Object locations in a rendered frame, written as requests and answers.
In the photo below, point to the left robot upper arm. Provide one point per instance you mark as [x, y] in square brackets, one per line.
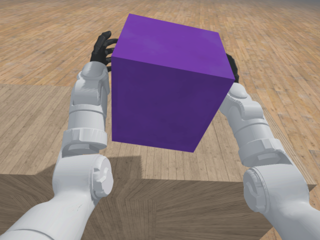
[79, 182]

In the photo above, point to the right robot hand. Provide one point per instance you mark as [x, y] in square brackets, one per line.
[233, 67]

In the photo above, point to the right robot upper arm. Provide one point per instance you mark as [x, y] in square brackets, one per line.
[279, 192]

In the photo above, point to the pedestal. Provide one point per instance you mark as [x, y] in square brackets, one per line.
[157, 193]

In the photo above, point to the left robot forearm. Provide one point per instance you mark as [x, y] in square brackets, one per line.
[87, 113]

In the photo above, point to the left robot hand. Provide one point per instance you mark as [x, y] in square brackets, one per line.
[100, 52]

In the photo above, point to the right robot forearm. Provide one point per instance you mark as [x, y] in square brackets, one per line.
[257, 145]

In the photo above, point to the carton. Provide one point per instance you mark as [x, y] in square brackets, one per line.
[168, 81]

